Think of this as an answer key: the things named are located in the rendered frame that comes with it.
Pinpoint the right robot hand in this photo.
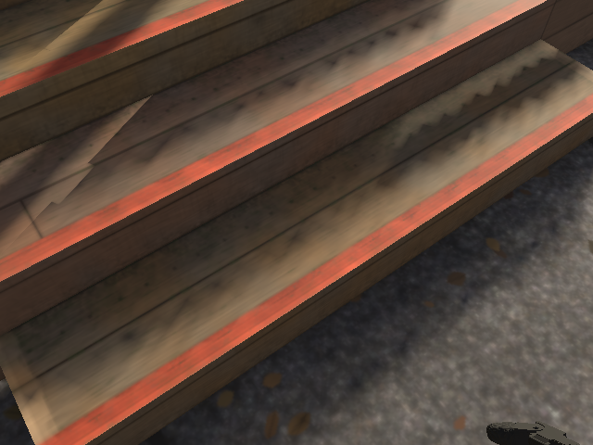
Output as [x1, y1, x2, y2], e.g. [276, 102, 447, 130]
[486, 421, 580, 445]

